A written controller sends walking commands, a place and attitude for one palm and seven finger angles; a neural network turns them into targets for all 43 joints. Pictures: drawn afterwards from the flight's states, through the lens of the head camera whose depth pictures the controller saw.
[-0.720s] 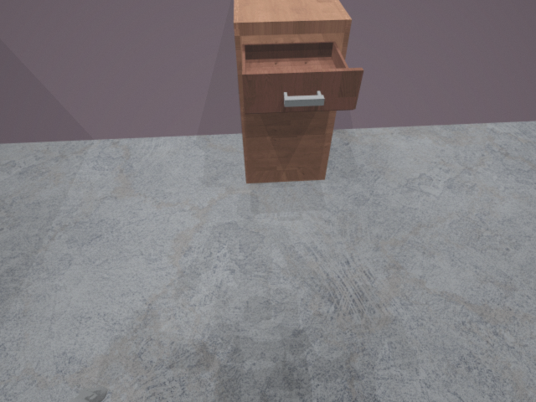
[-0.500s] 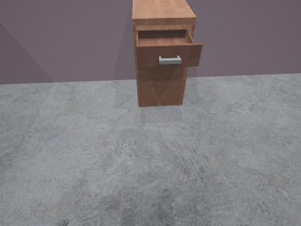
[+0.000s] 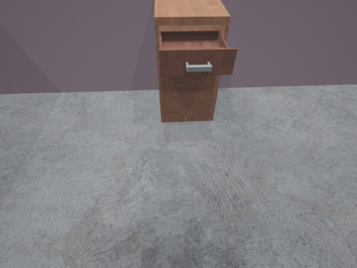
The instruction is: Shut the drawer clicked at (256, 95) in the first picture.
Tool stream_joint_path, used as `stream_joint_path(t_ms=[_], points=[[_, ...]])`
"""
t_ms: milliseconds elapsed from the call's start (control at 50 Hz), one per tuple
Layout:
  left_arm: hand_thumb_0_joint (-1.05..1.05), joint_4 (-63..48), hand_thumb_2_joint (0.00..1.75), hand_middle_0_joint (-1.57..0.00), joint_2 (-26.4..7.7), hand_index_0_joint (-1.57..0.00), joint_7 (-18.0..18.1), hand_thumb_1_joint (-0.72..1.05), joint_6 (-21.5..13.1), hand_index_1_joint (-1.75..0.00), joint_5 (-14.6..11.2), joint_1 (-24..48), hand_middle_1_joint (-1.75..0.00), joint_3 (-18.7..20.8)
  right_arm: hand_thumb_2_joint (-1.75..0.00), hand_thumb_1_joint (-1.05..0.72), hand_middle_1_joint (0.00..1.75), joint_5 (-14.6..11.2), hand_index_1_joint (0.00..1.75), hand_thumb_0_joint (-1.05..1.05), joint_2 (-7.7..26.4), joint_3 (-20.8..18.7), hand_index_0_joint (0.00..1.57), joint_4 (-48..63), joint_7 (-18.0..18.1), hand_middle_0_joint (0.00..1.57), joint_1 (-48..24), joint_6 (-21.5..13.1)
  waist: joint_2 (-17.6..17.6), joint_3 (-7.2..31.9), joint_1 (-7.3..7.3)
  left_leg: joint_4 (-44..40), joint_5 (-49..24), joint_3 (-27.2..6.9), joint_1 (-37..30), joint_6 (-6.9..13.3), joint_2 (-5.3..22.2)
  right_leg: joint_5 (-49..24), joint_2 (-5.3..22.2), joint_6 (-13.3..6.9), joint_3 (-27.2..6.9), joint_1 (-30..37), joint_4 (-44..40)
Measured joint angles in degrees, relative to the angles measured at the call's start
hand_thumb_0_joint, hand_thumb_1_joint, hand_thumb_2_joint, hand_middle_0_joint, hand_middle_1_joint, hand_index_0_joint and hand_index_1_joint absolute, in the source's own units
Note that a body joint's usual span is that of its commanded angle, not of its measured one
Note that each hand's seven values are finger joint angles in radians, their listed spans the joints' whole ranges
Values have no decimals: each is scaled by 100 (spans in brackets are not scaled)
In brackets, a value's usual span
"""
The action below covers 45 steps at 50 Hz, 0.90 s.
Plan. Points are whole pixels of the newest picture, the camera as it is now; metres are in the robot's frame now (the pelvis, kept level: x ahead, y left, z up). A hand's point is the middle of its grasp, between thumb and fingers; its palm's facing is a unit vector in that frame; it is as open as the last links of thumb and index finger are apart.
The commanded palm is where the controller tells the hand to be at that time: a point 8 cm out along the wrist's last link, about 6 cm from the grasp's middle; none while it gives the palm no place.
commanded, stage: stand and wait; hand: left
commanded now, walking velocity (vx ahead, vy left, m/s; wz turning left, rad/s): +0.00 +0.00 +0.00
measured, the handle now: (198, 66) +1.04 -0.04 -0.08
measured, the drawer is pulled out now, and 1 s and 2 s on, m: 0.30 0.30 0.30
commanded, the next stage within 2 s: look at it before walking up in 0.10 s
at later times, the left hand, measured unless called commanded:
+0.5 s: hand out of the picture +0.06 +0.25 -0.16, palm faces -0.02 -0.94 -0.33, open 7.4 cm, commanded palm none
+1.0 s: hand out of the picture +0.07 +0.24 -0.16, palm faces -0.05 -0.95 -0.32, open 7.4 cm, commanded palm none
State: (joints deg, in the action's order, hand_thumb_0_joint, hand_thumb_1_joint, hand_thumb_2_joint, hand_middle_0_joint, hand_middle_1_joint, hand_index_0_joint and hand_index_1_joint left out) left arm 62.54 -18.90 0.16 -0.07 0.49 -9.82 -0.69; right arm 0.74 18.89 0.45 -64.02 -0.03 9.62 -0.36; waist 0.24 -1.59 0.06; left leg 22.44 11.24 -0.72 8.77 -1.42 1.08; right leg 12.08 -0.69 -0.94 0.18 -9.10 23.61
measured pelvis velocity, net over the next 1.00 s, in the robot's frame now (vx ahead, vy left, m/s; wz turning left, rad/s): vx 0.00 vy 0.01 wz -0.07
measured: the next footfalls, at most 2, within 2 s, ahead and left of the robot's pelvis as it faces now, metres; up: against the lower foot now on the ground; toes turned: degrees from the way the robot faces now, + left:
left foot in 1.72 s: +0.34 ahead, +0.05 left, +0.00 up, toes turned -22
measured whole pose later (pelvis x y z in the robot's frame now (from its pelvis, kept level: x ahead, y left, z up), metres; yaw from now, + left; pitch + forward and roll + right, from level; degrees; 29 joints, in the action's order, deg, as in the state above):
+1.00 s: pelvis +0.00 +0.01 +0.00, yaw -4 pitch -2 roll +0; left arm 60.7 -17.7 0.6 1.3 0.8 -10.9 0.4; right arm 0.7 17.0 -0.3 -61.5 0.8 7.7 -0.3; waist -0.2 -1.7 1.2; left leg 24.5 13.0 2.9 9.8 -1.1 1.8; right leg 12.5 -1.5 -0.4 -3.4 -11.8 26.0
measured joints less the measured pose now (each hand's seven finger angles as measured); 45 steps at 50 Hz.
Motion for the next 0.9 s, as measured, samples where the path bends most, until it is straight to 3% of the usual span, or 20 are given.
stream_joint_path(t_ms=[900], points=[[1, 9, 90, -20, 38, -20, -2, 91, -22, -30, 22, 14, -30, 13, -89, -91, 30, -8, 30, 0, -62, -4, 20, -6, 2, 20, -178, -53, -23, 6, 63, -149, -39, 121, -71, 47, -13, -85, 13, 55, -123, 29, -155]])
